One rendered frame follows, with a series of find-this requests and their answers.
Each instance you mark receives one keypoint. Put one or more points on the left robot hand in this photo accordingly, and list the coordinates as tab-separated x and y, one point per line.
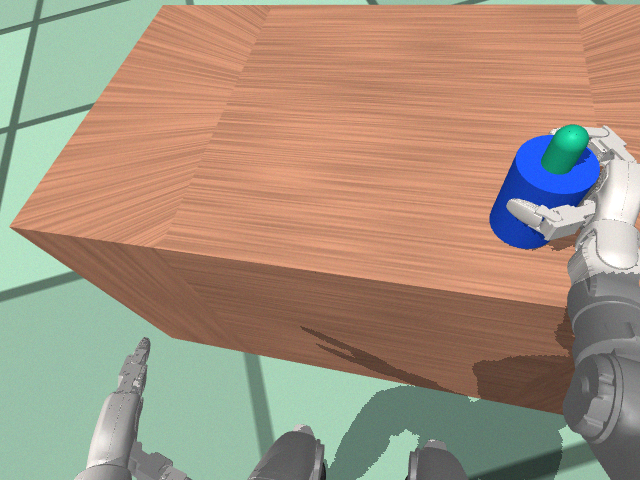
115	434

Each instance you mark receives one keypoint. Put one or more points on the bottle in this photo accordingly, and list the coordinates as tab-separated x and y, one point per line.
549	170

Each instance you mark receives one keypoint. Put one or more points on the right robot arm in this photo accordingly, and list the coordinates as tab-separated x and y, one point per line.
603	400

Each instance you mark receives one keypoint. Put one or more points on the left robot arm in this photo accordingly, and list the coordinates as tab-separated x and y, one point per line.
105	472

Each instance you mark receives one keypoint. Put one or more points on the right robot hand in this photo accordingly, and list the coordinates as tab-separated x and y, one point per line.
614	196

